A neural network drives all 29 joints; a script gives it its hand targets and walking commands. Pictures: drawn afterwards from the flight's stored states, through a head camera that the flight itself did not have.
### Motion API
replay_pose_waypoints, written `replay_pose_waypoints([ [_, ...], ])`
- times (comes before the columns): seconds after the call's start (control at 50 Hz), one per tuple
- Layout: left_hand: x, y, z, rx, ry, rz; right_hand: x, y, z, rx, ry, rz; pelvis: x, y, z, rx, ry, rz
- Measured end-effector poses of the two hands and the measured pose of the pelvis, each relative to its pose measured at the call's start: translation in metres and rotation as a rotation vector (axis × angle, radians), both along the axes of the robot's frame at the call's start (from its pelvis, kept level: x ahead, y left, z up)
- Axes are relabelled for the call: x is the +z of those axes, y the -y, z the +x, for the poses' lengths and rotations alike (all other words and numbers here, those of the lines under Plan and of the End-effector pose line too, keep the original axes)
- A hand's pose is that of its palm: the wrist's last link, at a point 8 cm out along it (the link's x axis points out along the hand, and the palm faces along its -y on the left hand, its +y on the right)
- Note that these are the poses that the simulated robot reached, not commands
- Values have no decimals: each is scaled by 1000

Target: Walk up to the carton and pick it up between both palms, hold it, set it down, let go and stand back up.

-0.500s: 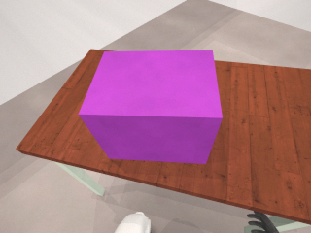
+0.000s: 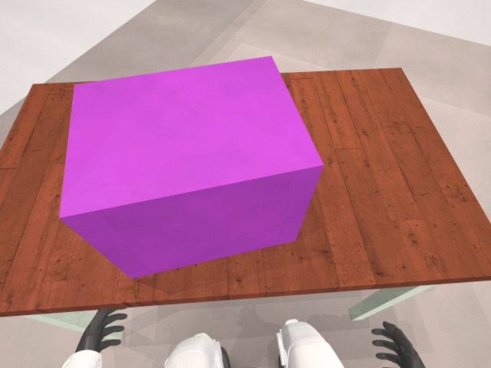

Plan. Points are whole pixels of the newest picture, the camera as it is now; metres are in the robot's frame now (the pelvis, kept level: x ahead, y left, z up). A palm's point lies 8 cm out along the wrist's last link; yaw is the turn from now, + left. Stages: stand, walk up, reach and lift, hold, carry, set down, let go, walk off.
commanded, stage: walk up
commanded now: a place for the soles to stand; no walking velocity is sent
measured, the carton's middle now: (198, 172) +0.39 +0.07 +0.07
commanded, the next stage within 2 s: none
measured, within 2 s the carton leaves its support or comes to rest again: neither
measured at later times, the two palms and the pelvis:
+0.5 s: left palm out of the picture +0.08 +0.31 -0.10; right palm out of the picture -0.01 -0.23 -0.10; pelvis -0.05 +0.05 +0.00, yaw -3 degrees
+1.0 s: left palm out of the picture +0.12 +0.29 -0.07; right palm out of the picture +0.04 -0.23 -0.10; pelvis -0.02 +0.03 +0.01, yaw -1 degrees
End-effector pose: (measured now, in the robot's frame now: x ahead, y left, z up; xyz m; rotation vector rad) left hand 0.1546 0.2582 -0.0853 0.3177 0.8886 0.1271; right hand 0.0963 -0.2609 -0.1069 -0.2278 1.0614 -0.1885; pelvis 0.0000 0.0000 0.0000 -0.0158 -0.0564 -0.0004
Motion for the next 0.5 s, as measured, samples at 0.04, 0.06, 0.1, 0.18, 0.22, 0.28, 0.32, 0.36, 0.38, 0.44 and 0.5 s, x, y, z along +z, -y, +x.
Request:
replay_pose_waypoints([
  [0.04,-3,9,2,-24,10,11,-11,6,-10,-4,-5,13,-7,2,-5,-11,0,15],
  [0.06,-4,13,0,-29,10,16,-17,10,-15,-5,-10,20,-10,3,-9,-21,2,13],
  [0.1,0,19,-9,-38,0,24,-26,13,-25,-9,-24,41,-11,2,-16,-26,16,-18],
  [0.18,14,11,-29,-25,5,64,-26,11,-41,5,-57,55,-5,3,-24,-34,5,39],
  [0.22,22,1,-38,-9,8,87,-21,12,-44,9,-54,47,0,0,-28,-45,-3,55],
  [0.28,29,-11,-49,2,8,98,-15,13,-49,0,-29,33,4,-10,-35,-55,-28,51],
  [0.32,28,-20,-55,6,3,93,-13,8,-56,-8,-17,33,3,-17,-39,-60,-40,45],
  [0.36,22,-30,-59,8,1,78,-11,-1,-64,-16,-9,28,1,-25,-44,-57,-47,38],
  [0.38,17,-35,-61,7,2,67,-11,-7,-69,-18,-6,20,-2,-30,-46,-54,-47,32],
  [0.44,-2,-47,-69,-3,-18,26,-4,-26,-87,-49,5,-2,-5,-41,-52,-73,-9,70],
  [0.5,-13,-50,-77,-3,-44,-31,8,-35,-110,-79,3,-37,-3,-48,-47,-57,-7,28],
])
